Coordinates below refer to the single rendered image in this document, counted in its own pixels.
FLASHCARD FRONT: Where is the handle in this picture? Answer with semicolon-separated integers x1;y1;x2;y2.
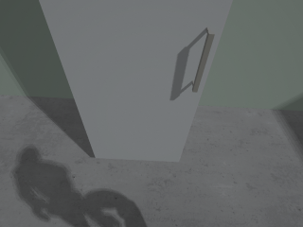
192;26;215;93

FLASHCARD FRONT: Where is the fridge door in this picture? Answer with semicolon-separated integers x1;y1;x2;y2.
39;0;231;162

